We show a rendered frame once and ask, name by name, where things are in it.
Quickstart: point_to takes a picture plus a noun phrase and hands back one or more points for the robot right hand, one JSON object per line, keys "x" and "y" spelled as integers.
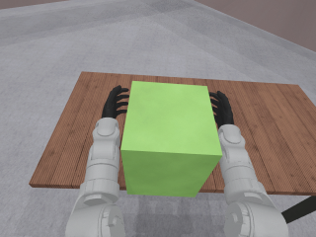
{"x": 223, "y": 111}

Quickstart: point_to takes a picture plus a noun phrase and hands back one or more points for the right robot upper arm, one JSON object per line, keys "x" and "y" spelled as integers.
{"x": 245, "y": 218}

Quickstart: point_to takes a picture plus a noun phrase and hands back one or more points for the left robot upper arm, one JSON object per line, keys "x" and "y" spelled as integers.
{"x": 100, "y": 220}

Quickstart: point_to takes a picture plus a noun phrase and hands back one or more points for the table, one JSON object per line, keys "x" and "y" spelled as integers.
{"x": 277, "y": 121}

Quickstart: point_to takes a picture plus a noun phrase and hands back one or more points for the robot left hand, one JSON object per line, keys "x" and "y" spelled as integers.
{"x": 110, "y": 109}

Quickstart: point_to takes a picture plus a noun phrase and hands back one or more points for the carton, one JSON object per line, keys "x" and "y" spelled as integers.
{"x": 170, "y": 143}

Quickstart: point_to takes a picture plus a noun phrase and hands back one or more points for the left robot forearm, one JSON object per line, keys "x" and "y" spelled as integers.
{"x": 102, "y": 170}

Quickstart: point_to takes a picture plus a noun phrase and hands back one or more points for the right robot forearm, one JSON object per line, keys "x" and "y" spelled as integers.
{"x": 237, "y": 171}

